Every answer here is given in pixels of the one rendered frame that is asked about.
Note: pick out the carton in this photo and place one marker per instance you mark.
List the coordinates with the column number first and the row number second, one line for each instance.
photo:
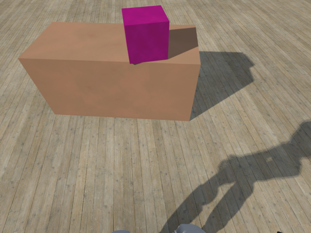
column 147, row 33

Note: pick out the pedestal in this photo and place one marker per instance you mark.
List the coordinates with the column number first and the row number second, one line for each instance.
column 83, row 69

